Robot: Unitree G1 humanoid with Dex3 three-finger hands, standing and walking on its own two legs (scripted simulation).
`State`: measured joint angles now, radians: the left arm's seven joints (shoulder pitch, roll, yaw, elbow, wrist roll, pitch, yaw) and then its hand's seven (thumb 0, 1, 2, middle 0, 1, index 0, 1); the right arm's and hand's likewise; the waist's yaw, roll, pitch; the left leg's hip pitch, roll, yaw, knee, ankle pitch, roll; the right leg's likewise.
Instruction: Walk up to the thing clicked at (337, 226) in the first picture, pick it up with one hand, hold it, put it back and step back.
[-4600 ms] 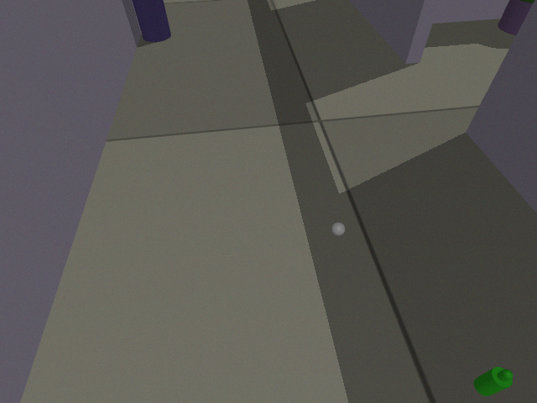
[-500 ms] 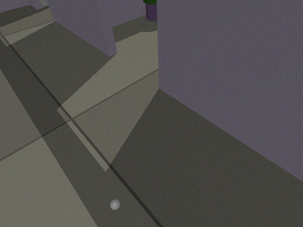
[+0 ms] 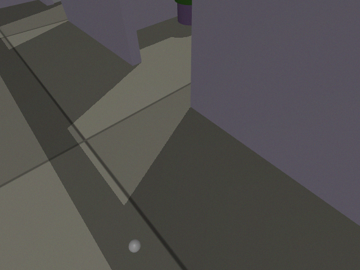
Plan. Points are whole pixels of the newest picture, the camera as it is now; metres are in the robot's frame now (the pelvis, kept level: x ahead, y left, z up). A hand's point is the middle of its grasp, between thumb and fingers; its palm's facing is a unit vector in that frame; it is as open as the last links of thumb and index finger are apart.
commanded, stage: walk up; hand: left
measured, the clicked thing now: (134, 245) +0.39 +0.29 -0.75
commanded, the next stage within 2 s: stand in 0.68 s
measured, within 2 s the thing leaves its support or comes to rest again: neither
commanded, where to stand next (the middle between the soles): +0.00 -0.01 m, yaw +1 degrees
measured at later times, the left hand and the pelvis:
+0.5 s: hand out of the picture +0.09 +0.25 -0.15, palm faces +0.03 -0.94 -0.34, open 7.4 cm; pelvis +0.01 +0.00 +0.00, yaw +2 degrees
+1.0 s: hand out of the picture +0.07 +0.25 -0.15, palm faces +0.01 -0.94 -0.33, open 7.4 cm; pelvis +0.00 +0.00 +0.00, yaw +1 degrees
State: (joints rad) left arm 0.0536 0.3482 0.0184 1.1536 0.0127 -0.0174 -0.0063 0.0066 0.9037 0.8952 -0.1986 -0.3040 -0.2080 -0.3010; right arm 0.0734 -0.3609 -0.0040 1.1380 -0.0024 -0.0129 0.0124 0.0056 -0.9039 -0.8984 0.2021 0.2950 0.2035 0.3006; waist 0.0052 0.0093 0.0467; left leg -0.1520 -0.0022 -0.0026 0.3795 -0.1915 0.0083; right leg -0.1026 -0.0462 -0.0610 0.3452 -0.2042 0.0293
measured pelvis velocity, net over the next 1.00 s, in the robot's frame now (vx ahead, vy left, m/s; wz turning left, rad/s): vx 0.00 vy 0.00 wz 0.02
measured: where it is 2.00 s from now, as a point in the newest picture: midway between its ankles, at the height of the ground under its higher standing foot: outside the picture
